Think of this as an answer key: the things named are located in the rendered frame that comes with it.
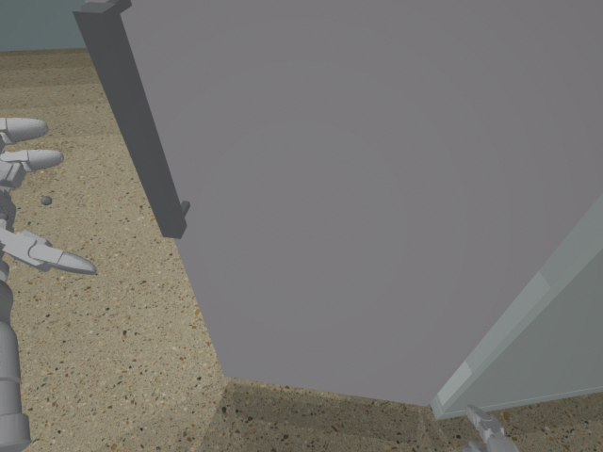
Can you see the handle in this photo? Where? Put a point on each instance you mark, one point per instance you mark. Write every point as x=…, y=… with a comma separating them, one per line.
x=103, y=32

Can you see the right robot hand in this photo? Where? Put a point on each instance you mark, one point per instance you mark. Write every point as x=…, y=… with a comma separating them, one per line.
x=491, y=432

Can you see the fridge door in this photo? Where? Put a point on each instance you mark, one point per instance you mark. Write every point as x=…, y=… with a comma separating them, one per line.
x=372, y=183

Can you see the robot left forearm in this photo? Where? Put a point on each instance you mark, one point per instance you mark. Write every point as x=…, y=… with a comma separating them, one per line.
x=14, y=425

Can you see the left robot hand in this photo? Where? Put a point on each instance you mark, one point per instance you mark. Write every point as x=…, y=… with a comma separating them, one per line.
x=27, y=247

